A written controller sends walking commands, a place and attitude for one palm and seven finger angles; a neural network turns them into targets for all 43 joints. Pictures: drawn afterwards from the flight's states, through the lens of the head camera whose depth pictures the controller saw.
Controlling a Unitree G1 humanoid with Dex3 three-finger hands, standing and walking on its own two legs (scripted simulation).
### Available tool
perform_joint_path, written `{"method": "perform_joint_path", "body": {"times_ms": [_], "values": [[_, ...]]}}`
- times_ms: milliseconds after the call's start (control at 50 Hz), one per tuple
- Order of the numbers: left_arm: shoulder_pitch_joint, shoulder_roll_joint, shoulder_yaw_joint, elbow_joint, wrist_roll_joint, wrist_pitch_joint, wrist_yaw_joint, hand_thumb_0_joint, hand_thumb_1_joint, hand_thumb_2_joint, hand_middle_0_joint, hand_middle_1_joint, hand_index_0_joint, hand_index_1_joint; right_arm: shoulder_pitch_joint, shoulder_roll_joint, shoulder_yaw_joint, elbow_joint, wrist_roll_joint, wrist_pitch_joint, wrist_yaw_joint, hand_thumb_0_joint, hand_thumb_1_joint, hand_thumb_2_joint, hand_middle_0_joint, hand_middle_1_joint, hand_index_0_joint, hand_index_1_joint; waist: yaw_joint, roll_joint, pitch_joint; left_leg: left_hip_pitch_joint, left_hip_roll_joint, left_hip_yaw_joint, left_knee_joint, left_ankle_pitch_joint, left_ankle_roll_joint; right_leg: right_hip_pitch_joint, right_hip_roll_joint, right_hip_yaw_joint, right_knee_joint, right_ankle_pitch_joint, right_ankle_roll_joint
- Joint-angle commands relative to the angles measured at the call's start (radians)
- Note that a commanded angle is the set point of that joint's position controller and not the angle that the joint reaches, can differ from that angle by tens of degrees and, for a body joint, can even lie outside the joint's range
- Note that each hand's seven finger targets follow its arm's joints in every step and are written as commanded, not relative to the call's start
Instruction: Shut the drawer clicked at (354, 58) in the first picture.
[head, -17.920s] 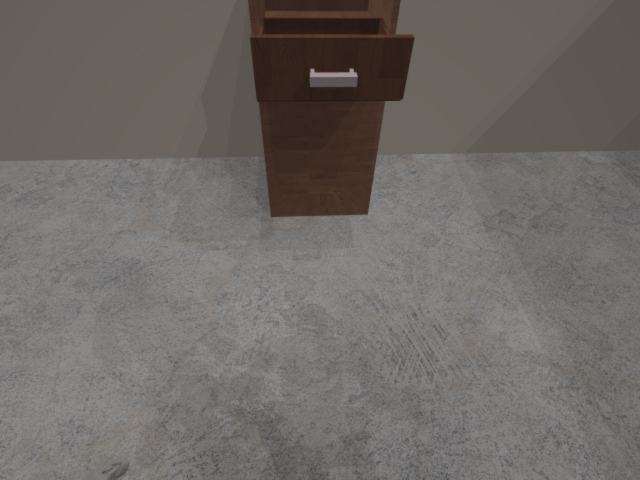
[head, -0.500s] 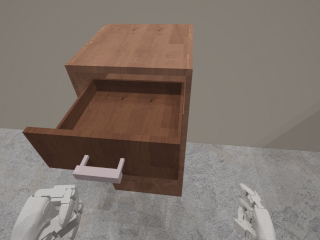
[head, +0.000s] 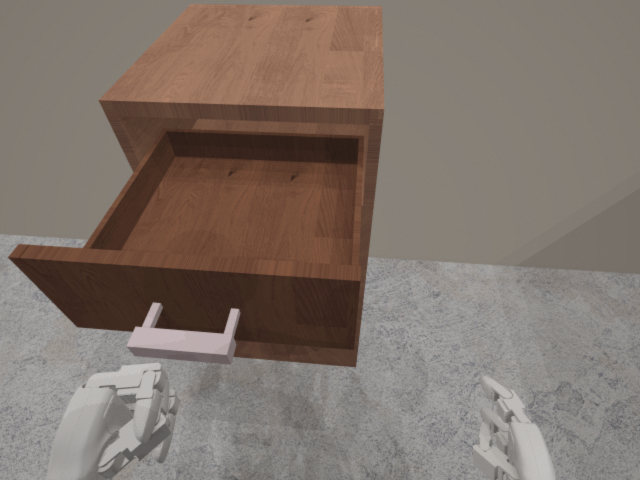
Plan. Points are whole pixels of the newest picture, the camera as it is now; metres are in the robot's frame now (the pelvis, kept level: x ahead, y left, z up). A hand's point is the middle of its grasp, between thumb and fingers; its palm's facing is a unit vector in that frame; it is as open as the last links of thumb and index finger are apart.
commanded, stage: bring the fist close to the handle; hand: left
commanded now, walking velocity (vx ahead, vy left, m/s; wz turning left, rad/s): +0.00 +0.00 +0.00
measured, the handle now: (188, 329) +0.28 +0.18 +0.06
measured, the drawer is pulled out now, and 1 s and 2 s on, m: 0.29 0.29 0.21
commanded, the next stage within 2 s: push the drawer shut in 0.72 s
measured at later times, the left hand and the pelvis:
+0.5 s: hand (186, 416) +0.18 +0.16 +0.06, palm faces -0.05 -1.00 -0.02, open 3.3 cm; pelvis -0.01 +0.02 -0.02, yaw -1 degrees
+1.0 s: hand (200, 401) +0.19 +0.15 +0.06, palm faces -0.03 -1.00 -0.05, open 3.3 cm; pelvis +0.00 +0.02 -0.03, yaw -1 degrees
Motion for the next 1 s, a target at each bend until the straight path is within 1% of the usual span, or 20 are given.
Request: {"method": "perform_joint_path", "body": {"times_ms": [0, 40, 60, 80, 160, 300, 340, 420, 460, 500, 640, 660, 740, 760, 780, 860, 900, 940, 960, 980], "values": [[-0.001, 0.069, 0.027, -0.191, -0.007, -0.093, 0.004, 0.0, 0.9, 0.9, -1.4, -1.6, -1.4, -1.6, -0.088, -0.104, -0.048, -0.179, 0.004, -0.058, 0.004, 0.0, -0.9, -0.9, 0.2, 0.3, 0.2, 0.3, -0.019, -0.045, -0.095, 0.068, 0.008, -0.038, -0.062, 0.227, 0.012, -0.014, -0.047, 0.088, -0.115, 0.287, 0.062], [-0.007, 0.071, 0.028, -0.177, -0.006, -0.098, 0.006, 0.0, 0.9, 0.9, -1.4, -1.6, -1.4, -1.6, -0.087, -0.107, -0.051, -0.184, 0.002, -0.05, 0.005, 0.0, -0.9, -0.9, 0.2, 0.3, 0.2, 0.3, -0.02, -0.067, -0.111, 0.054, 0.007, -0.039, -0.052, 0.22, 0.011, -0.02, -0.046, 0.09, -0.102, 0.281, 0.064], [-0.008, 0.085, 0.044, -0.149, 0.003, -0.097, 0.015, 0.0, 0.9, 0.9, -1.4, -1.6, -1.4, -1.6, -0.091, -0.107, -0.053, -0.176, 0.0, -0.04, 0.004, 0.0, -0.9, -0.9, 0.2, 0.3, 0.2, 0.3, -0.019, -0.084, -0.091, 0.038, 0.008, -0.042, -0.052, 0.219, 0.012, -0.025, -0.041, 0.086, -0.101, 0.275, 0.06], [-0.007, 0.067, 0.027, -0.154, 0.004, -0.101, 0.017, 0.0, 0.9, 0.9, -1.4, -1.6, -1.4, -1.6, -0.087, -0.106, -0.053, -0.187, 0.0, -0.033, 0.006, 0.0, -0.9, -0.9, 0.2, 0.3, 0.2, 0.3, -0.02, -0.087, -0.099, 0.036, 0.008, -0.04, -0.053, 0.211, 0.011, -0.033, -0.04, 0.08, -0.091, 0.261, 0.06], [-0.022, 0.08, 0.034, -0.172, 0.016, -0.12, 0.039, 0.0, 0.9, 0.9, -1.4, -1.6, -1.4, -1.6, -0.089, -0.103, -0.054, -0.199, -0.002, -0.012, 0.01, 0.0, -0.9, -0.9, 0.2, 0.3, 0.2, 0.3, -0.011, -0.017, -0.133, 0.034, 0.009, -0.04, -0.038, 0.233, 0.008, -0.047, -0.033, 0.066, -0.05, 0.262, 0.048], [-0.052, 0.02, -0.057, -0.143, 0.03, -0.156, 0.057, 0.0, 0.9, 0.9, -1.4, -1.6, -1.4, -1.6, -0.07, -0.11, -0.051, -0.225, -0.007, 0.016, 0.02, 0.0, -0.9, -0.9, 0.2, 0.3, 0.2, 0.3, -0.043, -0.031, -0.116, -0.014, 0.019, -0.057, 0.0, 0.189, 0.002, -0.148, -0.023, 0.046, 0.005, 0.191, 0.046], [-0.053, 0.039, -0.052, -0.182, 0.033, -0.165, 0.062, 0.0, 0.9, 0.9, -1.4, -1.6, -1.4, -1.6, -0.067, -0.112, -0.054, -0.238, -0.006, 0.02, 0.02, 0.0, -0.9, -0.9, 0.2, 0.3, 0.2, 0.3, -0.036, -0.014, -0.159, -0.005, 0.023, -0.062, 0.001, 0.181, 0.001, -0.149, -0.022, 0.048, 0.016, 0.172, 0.045], [-0.055, 0.056, -0.048, -0.212, 0.047, -0.145, 0.091, 0.0, 0.9, 0.9, -1.4, -1.6, -1.4, -1.6, -0.064, -0.108, -0.051, -0.261, -0.006, 0.044, 0.019, 0.0, -0.9, -0.9, 0.2, 0.3, 0.2, 0.3, -0.031, -0.019, -0.177, -0.016, 0.025, -0.064, 0.001, 0.167, 0.002, -0.142, -0.022, 0.05, 0.025, 0.156, 0.043], [-0.045, 0.063, -0.036, -0.196, 0.057, -0.133, 0.109, 0.0, 0.9, 0.9, -1.4, -1.6, -1.4, -1.6, -0.065, -0.108, -0.051, -0.263, -0.005, 0.06, 0.015, 0.0, -0.9, -0.9, 0.2, 0.3, 0.2, 0.3, -0.027, -0.037, -0.159, -0.024, 0.027, -0.068, -0.003, 0.158, 0.001, -0.145, -0.018, 0.047, 0.024, 0.142, 0.042], [-0.025, 0.019, -0.081, -0.21, 0.059, -0.123, 0.116, 0.0, 0.9, 0.9, -1.4, -1.6, -1.4, -1.6, -0.06, -0.102, -0.047, -0.28, -0.002, 0.069, 0.019, 0.0, -0.9, -0.9, 0.2, 0.3, 0.2, 0.3, -0.029, -0.009, -0.156, -0.013, 0.031, -0.068, -0.005, 0.174, -0.003, -0.157, -0.018, 0.038, 0.035, 0.151, 0.042], [-0.033, 0.018, -0.116, -0.229, 0.074, -0.101, 0.133, 0.0, 0.9, 0.9, -1.4, -1.6, -1.4, -1.6, -0.05, -0.109, -0.041, -0.303, -0.004, 0.093, 0.019, 0.0, -0.9, -0.9, 0.2, 0.3, 0.2, 0.3, -0.042, -0.044, -0.133, -0.041, 0.033, -0.074, 0.002, 0.132, 0.001, -0.173, -0.016, 0.04, 0.036, 0.117, 0.045], [-0.04, 0.044, -0.089, -0.226, 0.081, -0.1, 0.142, 0.0, 0.9, 0.9, -1.4, -1.6, -1.4, -1.6, -0.048, -0.109, -0.043, -0.298, -0.005, 0.097, 0.017, 0.0, -0.9, -0.9, 0.2, 0.3, 0.2, 0.3, -0.04, -0.044, -0.124, -0.047, 0.033, -0.076, 0.002, 0.128, 0.0, -0.172, -0.014, 0.043, 0.033, 0.114, 0.043], [-0.033, 0.028, -0.109, -0.259, 0.081, -0.114, 0.151, 0.0, 0.9, 0.9, -1.4, -1.6, -1.4, -1.6, -0.045, -0.104, -0.039, -0.314, -0.005, 0.102, 0.021, 0.0, -0.9, -0.9, 0.2, 0.3, 0.2, 0.3, -0.038, -0.022, -0.15, -0.04, 0.031, -0.07, 0.012, 0.137, 0.0, -0.172, -0.016, 0.047, 0.044, 0.12, 0.042], [-0.015, 0.051, -0.078, -0.252, 0.086, -0.115, 0.16, 0.0, 0.9, 0.9, -1.4, -1.6, -1.4, -1.6, -0.042, -0.104, -0.043, -0.307, -0.005, 0.106, 0.019, 0.0, -0.9, -0.9, 0.2, 0.3, 0.2, 0.3, -0.028, -0.008, -0.154, -0.035, 0.033, -0.072, 0.01, 0.15, -0.003, -0.168, -0.014, 0.045, 0.047, 0.124, 0.039], [-0.013, 0.019, -0.111, -0.253, 0.083, -0.113, 0.158, 0.0, 0.9, 0.9, -1.4, -1.6, -1.4, -1.6, -0.039, -0.101, -0.039, -0.313, -0.006, 0.107, 0.022, 0.0, -0.9, -0.9, 0.2, 0.3, 0.2, 0.3, -0.036, -0.018, -0.156, -0.035, 0.031, -0.07, 0.014, 0.148, -0.001, -0.168, -0.015, 0.045, 0.046, 0.13, 0.042], [-0.08, 0.053, -0.081, -0.228, 0.084, -0.114, 0.165, 0.0, 0.9, 0.9, -1.4, -1.6, -1.4, -1.6, -0.034, -0.111, -0.039, -0.302, -0.008, 0.114, 0.017, 0.0, -0.9, -0.9, 0.2, 0.3, 0.2, 0.3, -0.052, -0.041, -0.135, -0.062, 0.028, -0.066, 0.028, 0.123, 0.004, -0.173, -0.015, 0.059, 0.034, 0.124, 0.045], [-0.107, 0.043, -0.09, -0.204, 0.084, -0.111, 0.162, 0.0, 0.9, 0.9, -1.4, -1.6, -1.4, -1.6, -0.03, -0.114, -0.037, -0.305, -0.008, 0.117, 0.016, 0.0, -0.9, -0.9, 0.2, 0.3, 0.2, 0.3, -0.058, -0.047, -0.124, -0.069, 0.028, -0.066, 0.028, 0.107, 0.003, -0.184, -0.015, 0.061, 0.032, 0.111, 0.046], [-0.132, 0.04, -0.098, -0.208, 0.079, -0.111, 0.156, 0.0, 0.9, 0.9, -1.4, -1.6, -1.4, -1.6, -0.027, -0.115, -0.036, -0.305, -0.008, 0.111, 0.016, 0.0, -0.9, -0.9, 0.2, 0.3, 0.2, 0.3, -0.06, -0.042, -0.147, -0.06, 0.026, -0.063, 0.032, 0.115, 0.006, -0.171, -0.018, 0.068, 0.027, 0.125, 0.048], [-0.129, 0.064, -0.069, -0.199, 0.081, -0.108, 0.158, 0.0, 0.9, 0.9, -1.4, -1.6, -1.4, -1.6, -0.028, -0.119, -0.039, -0.297, -0.007, 0.113, 0.014, 0.0, -0.9, -0.9, 0.2, 0.3, 0.2, 0.3, -0.055, -0.028, -0.152, -0.054, 0.026, -0.06, 0.033, 0.127, 0.005, -0.161, -0.018, 0.071, 0.023, 0.137, 0.046], [-0.122, 0.049, -0.08, -0.205, 0.077, -0.106, 0.156, 0.0, 0.9, 0.9, -1.4, -1.6, -1.4, -1.6, -0.021, -0.117, -0.037, -0.301, -0.007, 0.113, 0.014, 0.0, -0.9, -0.9, 0.2, 0.3, 0.2, 0.3, -0.05, -0.028, -0.179, -0.042, 0.025, -0.058, 0.03, 0.151, 0.005, -0.142, -0.019, 0.068, 0.03, 0.165, 0.046]]}}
